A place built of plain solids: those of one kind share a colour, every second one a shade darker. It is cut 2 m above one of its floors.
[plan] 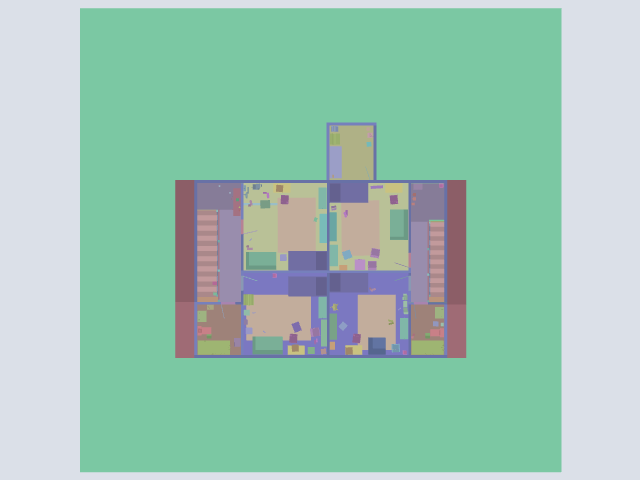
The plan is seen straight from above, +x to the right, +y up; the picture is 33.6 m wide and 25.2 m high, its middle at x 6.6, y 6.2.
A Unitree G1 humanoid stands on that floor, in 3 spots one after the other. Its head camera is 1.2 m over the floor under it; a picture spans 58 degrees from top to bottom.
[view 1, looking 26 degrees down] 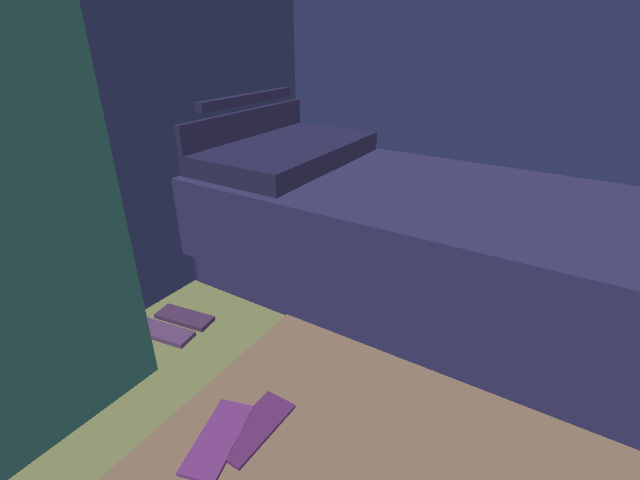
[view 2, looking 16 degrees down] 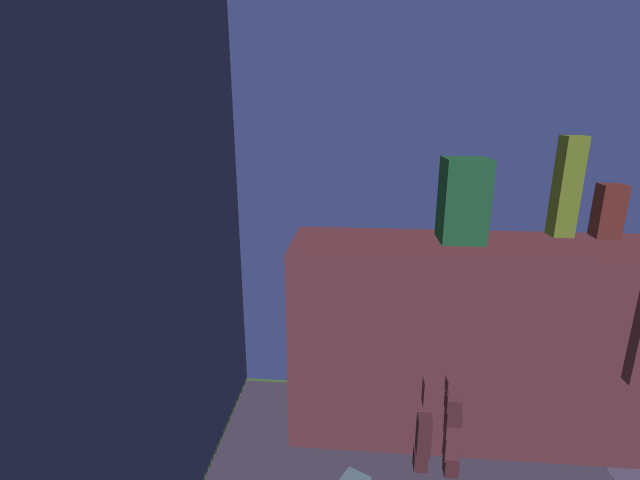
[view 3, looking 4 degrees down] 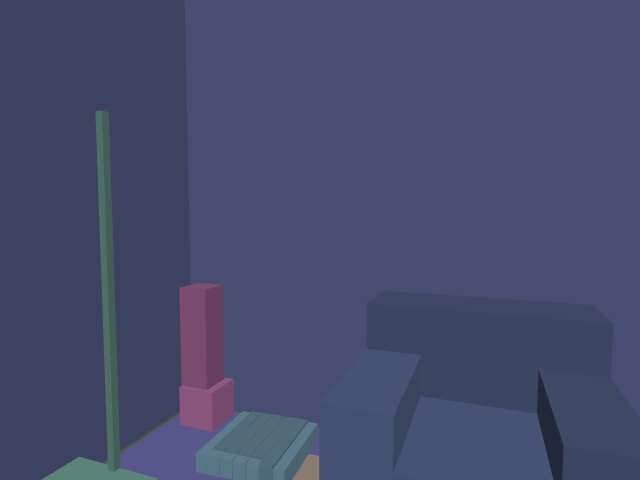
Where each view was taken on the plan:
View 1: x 8.72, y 6.88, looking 122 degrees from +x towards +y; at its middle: child_bed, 1.68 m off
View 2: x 0.70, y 8.69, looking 5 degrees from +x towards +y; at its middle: cube_shelf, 1.59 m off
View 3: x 9.57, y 2.33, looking -69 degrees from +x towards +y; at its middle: wall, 2.33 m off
